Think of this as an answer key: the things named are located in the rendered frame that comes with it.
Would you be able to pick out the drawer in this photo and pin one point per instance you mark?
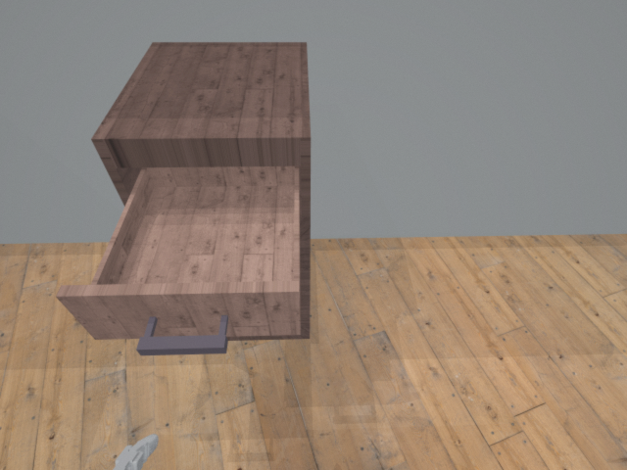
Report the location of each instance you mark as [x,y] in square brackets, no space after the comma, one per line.
[193,244]

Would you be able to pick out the left robot hand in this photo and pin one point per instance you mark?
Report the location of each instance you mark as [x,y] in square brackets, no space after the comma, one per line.
[133,457]

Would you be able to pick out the handle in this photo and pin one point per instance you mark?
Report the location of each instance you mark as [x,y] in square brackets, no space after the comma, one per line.
[169,345]

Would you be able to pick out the cabinet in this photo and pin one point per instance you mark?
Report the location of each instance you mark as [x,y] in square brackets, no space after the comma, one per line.
[213,104]

